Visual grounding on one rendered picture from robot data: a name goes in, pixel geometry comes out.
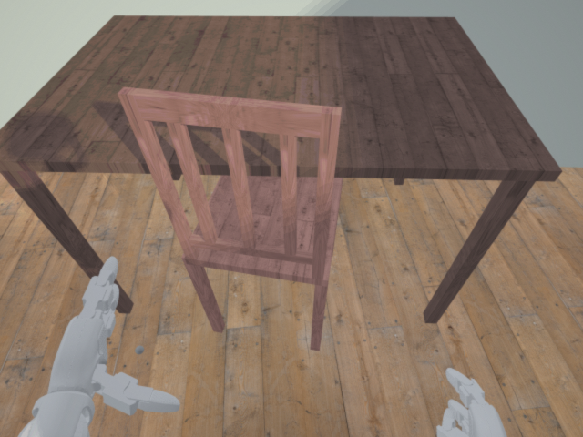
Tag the robot right hand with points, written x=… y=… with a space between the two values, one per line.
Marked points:
x=479 y=420

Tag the left robot forearm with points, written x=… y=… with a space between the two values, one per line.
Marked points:
x=61 y=414

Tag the robot left hand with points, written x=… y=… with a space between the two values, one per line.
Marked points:
x=84 y=344

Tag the table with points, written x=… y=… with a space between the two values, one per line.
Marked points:
x=418 y=101

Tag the chair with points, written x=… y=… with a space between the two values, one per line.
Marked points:
x=277 y=227

